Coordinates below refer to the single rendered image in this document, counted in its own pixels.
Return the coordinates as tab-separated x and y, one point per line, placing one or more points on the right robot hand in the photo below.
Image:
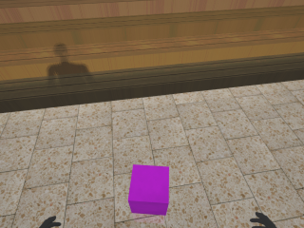
262	219

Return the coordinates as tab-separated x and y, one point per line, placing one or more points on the carton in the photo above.
149	190

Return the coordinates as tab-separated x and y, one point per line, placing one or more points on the left robot hand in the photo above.
48	223

